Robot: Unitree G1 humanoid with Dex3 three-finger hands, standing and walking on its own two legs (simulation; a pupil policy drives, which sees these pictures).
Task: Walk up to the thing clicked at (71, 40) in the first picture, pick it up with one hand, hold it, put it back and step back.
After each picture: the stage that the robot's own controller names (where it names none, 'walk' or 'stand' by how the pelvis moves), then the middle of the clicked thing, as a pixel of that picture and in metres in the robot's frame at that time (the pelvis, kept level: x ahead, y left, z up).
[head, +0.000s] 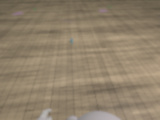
stand; (71, 41) +1.83 +0.50 -0.72
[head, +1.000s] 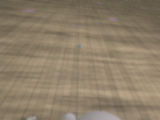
walk; (79, 46) +1.73 +0.20 -0.70
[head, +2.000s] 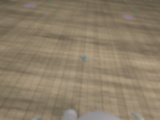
walk; (84, 58) +1.13 +0.06 -0.71
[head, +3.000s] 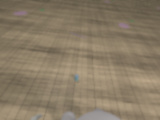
walk; (76, 77) +0.74 +0.13 -0.71
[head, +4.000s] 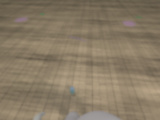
walk; (72, 90) +0.51 +0.23 -0.71
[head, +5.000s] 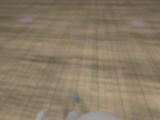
stand; (76, 96) +0.40 +0.17 -0.70
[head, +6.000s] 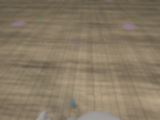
stand; (72, 102) +0.36 +0.20 -0.72
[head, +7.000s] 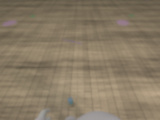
stand; (70, 100) +0.35 +0.23 -0.72
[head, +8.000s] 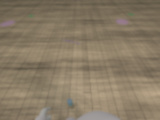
stand; (70, 102) +0.33 +0.24 -0.72
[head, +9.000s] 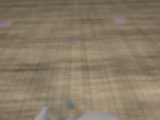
stand; (69, 103) +0.31 +0.24 -0.72
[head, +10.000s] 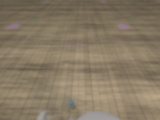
stand; (71, 103) +0.36 +0.22 -0.73
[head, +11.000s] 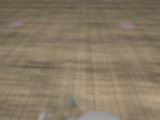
stand; (72, 102) +0.36 +0.20 -0.73
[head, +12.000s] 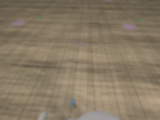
stand; (73, 102) +0.36 +0.19 -0.73
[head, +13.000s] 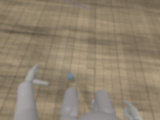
go down; (70, 76) +0.42 +0.17 -0.53
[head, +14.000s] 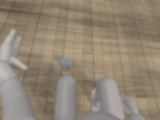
go down; (64, 63) +0.47 +0.20 -0.33
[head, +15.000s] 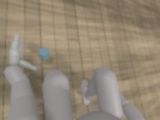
close in; (44, 54) +0.46 +0.23 -0.25
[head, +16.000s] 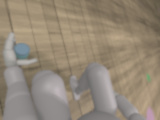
close; (22, 51) +0.45 +0.26 -0.23
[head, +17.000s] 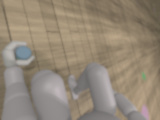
lift; (23, 54) +0.42 +0.24 -0.23
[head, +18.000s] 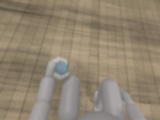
lift; (62, 70) +0.33 +0.21 -0.07
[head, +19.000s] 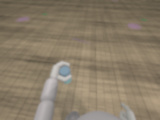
hold; (65, 75) +0.33 +0.17 +0.05
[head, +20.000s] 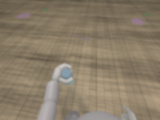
hold; (67, 77) +0.32 +0.16 +0.02
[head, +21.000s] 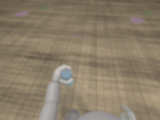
hold; (67, 78) +0.32 +0.16 +0.00
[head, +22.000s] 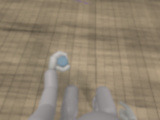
crouch; (63, 64) +0.40 +0.18 -0.06
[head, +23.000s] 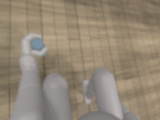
lower; (39, 48) +0.48 +0.25 -0.16
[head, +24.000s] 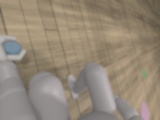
lower; (13, 50) +0.45 +0.27 -0.24
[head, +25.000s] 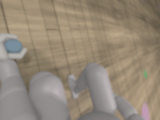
lower; (14, 49) +0.45 +0.28 -0.24
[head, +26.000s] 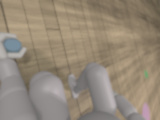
lower; (14, 48) +0.45 +0.28 -0.24
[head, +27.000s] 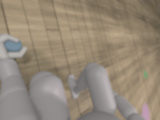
loosen; (14, 48) +0.45 +0.28 -0.24
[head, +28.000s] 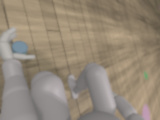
open; (19, 50) +0.45 +0.26 -0.25
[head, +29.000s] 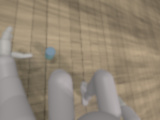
stand; (49, 53) +0.45 +0.23 -0.27
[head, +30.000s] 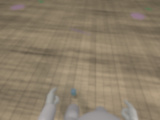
stand; (73, 92) +0.40 +0.16 -0.63
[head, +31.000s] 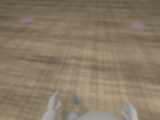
stand; (75, 98) +0.40 +0.16 -0.67
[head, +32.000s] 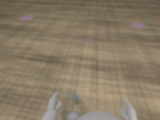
stand; (75, 98) +0.40 +0.15 -0.67
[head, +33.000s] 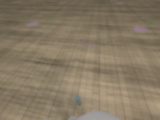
stand; (78, 99) +0.42 +0.16 -0.72
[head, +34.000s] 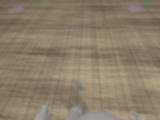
walk; (79, 85) +0.47 +0.13 -0.70
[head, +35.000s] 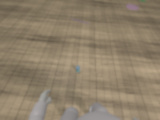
walk; (77, 69) +0.71 +0.14 -0.69
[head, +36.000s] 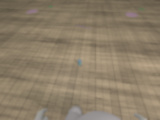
stand; (79, 62) +1.01 +0.22 -0.70
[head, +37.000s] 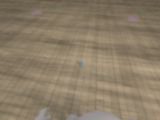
stand; (81, 63) +1.03 +0.17 -0.72
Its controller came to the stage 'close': yes
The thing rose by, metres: 0.72
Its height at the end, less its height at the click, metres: +0.00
